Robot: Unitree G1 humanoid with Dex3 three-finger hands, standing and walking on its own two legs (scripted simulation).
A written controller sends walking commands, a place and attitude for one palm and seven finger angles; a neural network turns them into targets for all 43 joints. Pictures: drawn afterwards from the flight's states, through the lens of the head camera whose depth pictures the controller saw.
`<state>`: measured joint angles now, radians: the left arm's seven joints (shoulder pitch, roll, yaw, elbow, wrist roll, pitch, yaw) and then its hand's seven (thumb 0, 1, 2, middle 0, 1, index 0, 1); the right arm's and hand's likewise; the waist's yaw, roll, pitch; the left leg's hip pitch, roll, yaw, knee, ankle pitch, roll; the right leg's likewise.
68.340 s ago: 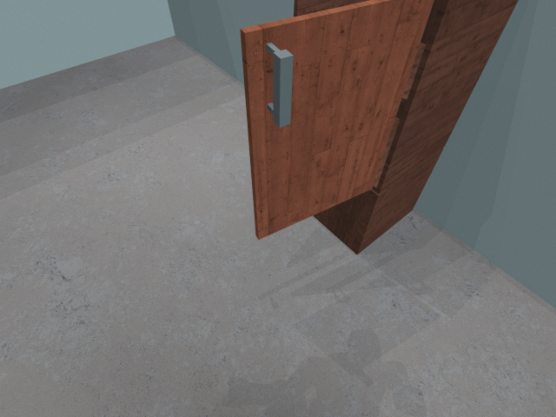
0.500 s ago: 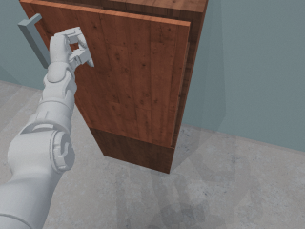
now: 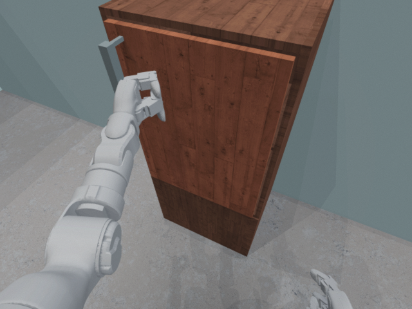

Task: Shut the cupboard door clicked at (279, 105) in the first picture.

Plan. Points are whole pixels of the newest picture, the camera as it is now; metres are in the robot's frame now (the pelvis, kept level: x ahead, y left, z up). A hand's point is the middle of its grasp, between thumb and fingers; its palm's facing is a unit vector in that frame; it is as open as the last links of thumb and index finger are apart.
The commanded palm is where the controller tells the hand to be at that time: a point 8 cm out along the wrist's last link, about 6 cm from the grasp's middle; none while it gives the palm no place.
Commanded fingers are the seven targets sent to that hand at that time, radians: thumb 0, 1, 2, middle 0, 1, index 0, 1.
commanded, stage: draw the hand back to the body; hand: left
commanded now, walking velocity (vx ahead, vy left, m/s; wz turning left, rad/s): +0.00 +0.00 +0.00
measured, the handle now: (120, 67) +0.61 +0.21 +0.16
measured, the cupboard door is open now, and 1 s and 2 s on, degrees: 0 0 0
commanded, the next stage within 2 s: step back with the hand held close in 1.58 s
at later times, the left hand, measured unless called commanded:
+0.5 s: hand (113, 142) +0.35 +0.16 +0.17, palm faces +0.00 -1.00 -0.03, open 3.1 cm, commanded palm +0.31 +0.21 +0.18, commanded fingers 0.00 0.90 0.90 -1.13 -1.32 -1.13 -1.32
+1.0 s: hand (43, 199) +0.25 +0.24 +0.17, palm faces +0.35 -0.88 -0.33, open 4.6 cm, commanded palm +0.19 +0.28 +0.18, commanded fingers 0.00 0.90 0.90 -0.45 -0.57 -0.45 -0.57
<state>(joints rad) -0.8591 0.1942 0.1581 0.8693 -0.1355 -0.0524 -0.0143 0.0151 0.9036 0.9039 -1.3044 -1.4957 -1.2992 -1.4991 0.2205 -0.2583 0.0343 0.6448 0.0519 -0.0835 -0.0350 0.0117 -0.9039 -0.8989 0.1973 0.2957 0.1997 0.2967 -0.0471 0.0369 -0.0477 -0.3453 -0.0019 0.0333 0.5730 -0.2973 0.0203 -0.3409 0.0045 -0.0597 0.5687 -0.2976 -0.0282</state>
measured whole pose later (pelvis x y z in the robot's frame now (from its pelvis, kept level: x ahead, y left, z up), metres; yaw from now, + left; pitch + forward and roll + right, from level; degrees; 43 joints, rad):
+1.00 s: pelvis +0.01 +0.01 +0.01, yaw +0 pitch -4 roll +0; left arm 0.25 0.31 0.23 -0.24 -0.07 -0.05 0.08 0.01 0.90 0.90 -0.72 -0.85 -0.71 -0.86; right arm 0.19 -0.23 0.04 0.63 0.01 0.00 -0.06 0.02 -0.90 -0.90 0.20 0.30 0.20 0.30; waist 0.05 0.09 0.01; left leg -0.07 -0.01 0.03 0.39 -0.24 0.03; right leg -0.07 0.00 -0.06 0.38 -0.24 -0.02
